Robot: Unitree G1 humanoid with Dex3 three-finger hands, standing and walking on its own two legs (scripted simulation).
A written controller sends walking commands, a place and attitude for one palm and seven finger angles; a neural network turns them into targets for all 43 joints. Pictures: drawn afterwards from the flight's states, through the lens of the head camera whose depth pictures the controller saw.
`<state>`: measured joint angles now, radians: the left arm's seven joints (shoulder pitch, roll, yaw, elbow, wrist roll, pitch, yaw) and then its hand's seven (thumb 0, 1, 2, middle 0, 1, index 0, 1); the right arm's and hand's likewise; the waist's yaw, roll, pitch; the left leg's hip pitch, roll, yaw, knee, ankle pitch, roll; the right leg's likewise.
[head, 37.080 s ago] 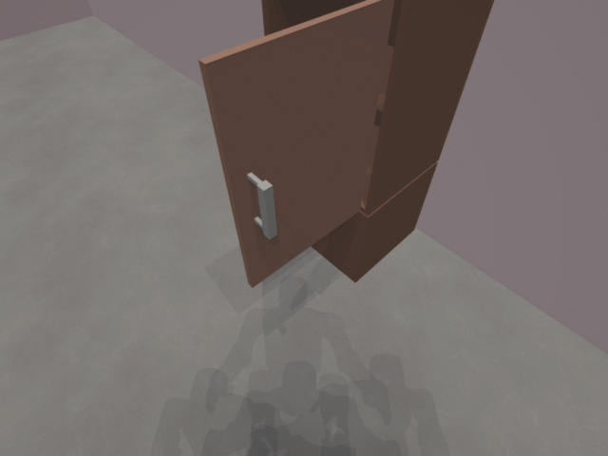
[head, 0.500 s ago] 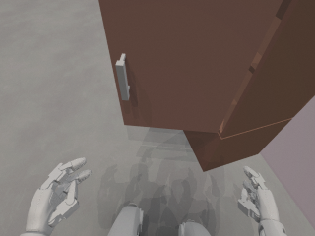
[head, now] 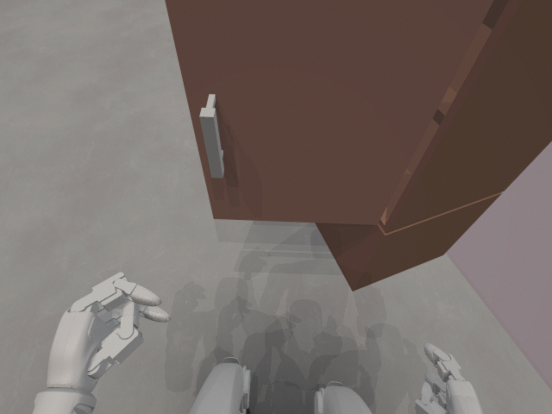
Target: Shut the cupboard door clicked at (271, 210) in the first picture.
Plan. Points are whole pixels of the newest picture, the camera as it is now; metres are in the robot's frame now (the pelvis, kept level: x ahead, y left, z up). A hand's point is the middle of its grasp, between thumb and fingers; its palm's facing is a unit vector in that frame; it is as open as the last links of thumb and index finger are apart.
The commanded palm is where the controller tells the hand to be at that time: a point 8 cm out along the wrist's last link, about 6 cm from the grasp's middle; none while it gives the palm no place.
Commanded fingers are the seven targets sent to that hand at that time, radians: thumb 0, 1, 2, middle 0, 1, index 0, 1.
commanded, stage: raise the hand and make a fist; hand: left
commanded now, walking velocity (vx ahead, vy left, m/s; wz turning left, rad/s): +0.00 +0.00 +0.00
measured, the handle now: (214, 138) +0.54 +0.15 +0.06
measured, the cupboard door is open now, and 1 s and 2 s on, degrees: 67 67 67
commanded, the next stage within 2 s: bring the fist close to the handle in 0.98 s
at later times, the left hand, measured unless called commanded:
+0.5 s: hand (127, 327) +0.21 +0.20 +0.06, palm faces +0.04 -1.00 -0.04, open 3.1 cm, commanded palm +0.19 +0.25 +0.06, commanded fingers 0.00 0.90 0.90 -1.30 -1.50 -1.30 -1.50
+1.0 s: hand (147, 319) +0.23 +0.18 +0.06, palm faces +0.03 -1.00 -0.04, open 3.2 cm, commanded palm +0.20 +0.23 +0.06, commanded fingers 0.00 0.90 0.90 -1.30 -1.50 -1.30 -1.50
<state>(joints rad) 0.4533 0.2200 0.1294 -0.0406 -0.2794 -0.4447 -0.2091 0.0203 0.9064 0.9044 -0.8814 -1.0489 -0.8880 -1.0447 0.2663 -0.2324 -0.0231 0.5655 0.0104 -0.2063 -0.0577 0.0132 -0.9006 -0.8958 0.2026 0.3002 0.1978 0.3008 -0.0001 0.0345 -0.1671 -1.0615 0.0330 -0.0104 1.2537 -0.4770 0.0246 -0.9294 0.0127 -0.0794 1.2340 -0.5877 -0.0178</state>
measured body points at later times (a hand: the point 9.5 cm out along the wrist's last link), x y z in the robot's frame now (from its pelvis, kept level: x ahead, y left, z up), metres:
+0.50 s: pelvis +0.00 +0.01 +0.01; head +0.05 +0.02 +0.45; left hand +0.21 +0.25 +0.07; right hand +0.19 -0.21 -0.06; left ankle +0.07 +0.10 -0.63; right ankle +0.01 -0.12 -0.63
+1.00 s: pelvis +0.00 -0.01 +0.01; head +0.06 -0.01 +0.45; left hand +0.22 +0.23 +0.07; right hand +0.18 -0.25 -0.07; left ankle +0.07 +0.10 -0.63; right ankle +0.01 -0.12 -0.63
